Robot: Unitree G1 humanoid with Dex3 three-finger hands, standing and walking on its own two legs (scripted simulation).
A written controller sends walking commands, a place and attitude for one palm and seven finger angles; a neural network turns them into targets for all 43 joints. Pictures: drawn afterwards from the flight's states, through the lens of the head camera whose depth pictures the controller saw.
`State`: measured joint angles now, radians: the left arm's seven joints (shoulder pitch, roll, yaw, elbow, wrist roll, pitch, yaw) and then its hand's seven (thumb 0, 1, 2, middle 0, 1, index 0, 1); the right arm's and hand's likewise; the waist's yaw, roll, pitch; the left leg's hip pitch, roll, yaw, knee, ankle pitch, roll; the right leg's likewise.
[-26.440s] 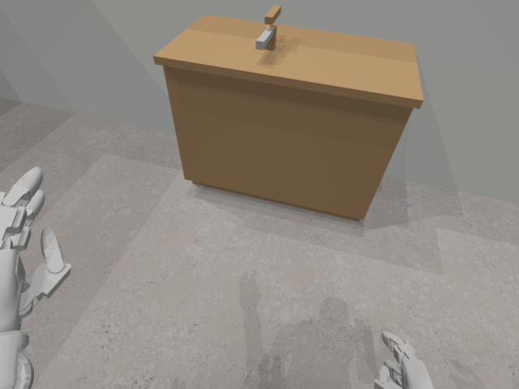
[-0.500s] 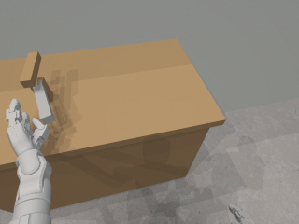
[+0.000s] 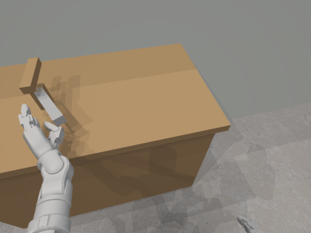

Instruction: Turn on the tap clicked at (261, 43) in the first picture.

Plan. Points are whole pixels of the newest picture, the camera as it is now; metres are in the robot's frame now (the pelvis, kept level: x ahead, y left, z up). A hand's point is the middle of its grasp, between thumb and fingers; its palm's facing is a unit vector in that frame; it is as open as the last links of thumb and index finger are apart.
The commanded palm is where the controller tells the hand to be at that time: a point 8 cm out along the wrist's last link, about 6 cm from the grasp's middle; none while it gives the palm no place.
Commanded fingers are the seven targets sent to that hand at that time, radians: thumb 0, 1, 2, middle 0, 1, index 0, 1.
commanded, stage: push the lever round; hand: left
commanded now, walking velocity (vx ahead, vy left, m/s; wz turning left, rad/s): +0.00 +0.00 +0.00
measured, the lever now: (58, 118) +0.39 +0.28 +0.08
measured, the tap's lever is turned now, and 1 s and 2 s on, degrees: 28 58 78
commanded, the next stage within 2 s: lift the hand up off the lever in 1.40 s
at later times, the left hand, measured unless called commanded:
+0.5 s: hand (77, 121) +0.39 +0.23 +0.07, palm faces +0.76 -0.64 -0.06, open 7.7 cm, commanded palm +0.34 +0.25 +0.07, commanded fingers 0.00 0.90 0.90 -0.15 -0.15 -0.15 -0.15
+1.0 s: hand (89, 110) +0.43 +0.21 +0.07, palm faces +0.82 -0.56 -0.08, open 7.6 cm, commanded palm +0.38 +0.23 +0.07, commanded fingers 0.00 0.90 0.90 -0.15 -0.15 -0.15 -0.15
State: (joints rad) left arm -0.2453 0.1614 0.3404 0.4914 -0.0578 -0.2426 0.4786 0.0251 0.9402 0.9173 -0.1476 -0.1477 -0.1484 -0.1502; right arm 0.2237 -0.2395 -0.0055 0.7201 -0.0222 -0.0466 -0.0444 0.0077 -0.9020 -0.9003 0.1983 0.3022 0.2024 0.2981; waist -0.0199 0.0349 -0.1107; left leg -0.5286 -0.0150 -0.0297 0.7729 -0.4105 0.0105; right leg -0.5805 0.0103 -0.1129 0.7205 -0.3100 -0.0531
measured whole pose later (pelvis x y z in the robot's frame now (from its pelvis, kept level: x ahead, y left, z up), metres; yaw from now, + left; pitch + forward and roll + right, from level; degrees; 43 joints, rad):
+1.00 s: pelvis +0.00 -0.01 +0.00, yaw +0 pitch +13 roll +0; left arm -0.63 0.09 0.39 0.86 0.10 -0.23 0.86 -0.01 0.93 0.93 -0.15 -0.15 -0.15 -0.15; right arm 0.25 -0.22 -0.03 0.79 -0.09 -0.02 0.02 0.01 -0.90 -0.90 0.20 0.30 0.20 0.30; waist -0.07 0.03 -0.14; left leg -0.61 -0.01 -0.04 0.79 -0.41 0.00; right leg -0.66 0.01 -0.12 0.74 -0.31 -0.07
